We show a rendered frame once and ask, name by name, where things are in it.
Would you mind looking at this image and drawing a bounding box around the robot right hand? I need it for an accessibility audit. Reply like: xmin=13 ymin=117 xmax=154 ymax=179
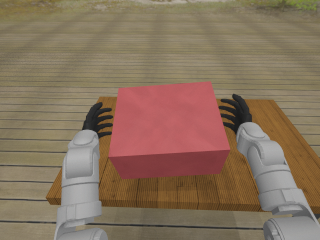
xmin=218 ymin=94 xmax=252 ymax=135

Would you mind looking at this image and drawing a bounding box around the robot left hand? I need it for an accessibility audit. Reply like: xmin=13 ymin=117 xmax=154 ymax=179
xmin=82 ymin=102 xmax=113 ymax=139

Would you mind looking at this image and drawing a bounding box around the right robot upper arm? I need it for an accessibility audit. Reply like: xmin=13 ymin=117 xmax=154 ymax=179
xmin=263 ymin=216 xmax=320 ymax=240

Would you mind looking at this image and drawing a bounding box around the left robot upper arm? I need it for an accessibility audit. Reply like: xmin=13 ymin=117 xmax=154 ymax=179
xmin=58 ymin=227 xmax=108 ymax=240

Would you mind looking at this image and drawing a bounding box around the table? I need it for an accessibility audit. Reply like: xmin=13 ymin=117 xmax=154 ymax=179
xmin=45 ymin=96 xmax=320 ymax=220

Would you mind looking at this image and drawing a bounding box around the right robot forearm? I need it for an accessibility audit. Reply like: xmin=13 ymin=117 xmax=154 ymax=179
xmin=236 ymin=122 xmax=320 ymax=228

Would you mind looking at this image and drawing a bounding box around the left robot forearm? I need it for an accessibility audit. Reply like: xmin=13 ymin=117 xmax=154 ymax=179
xmin=53 ymin=129 xmax=102 ymax=240

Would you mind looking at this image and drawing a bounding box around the carton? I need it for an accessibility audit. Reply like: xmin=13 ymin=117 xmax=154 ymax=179
xmin=108 ymin=81 xmax=231 ymax=179

